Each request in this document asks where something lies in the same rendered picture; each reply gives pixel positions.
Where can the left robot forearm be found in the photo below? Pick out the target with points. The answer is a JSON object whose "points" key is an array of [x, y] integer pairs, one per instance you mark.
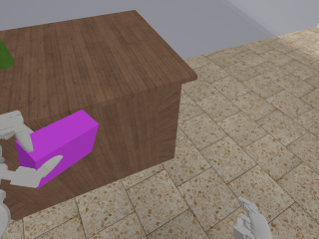
{"points": [[5, 214]]}

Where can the table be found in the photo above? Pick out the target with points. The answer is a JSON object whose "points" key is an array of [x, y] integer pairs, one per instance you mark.
{"points": [[117, 69]]}

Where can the robot right hand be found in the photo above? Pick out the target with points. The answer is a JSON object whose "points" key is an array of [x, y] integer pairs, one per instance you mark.
{"points": [[254, 228]]}

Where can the sponge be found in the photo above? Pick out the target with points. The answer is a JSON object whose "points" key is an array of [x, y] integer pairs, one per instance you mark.
{"points": [[73, 137]]}

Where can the robot left hand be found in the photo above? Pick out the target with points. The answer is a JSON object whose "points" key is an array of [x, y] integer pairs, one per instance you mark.
{"points": [[13, 123]]}

